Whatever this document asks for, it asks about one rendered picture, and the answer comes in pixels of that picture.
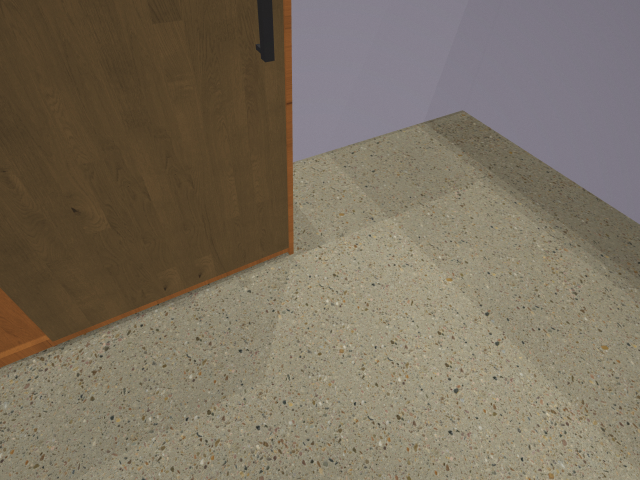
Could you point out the wardrobe door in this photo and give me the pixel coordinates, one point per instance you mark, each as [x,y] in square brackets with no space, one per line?
[142,152]
[15,326]

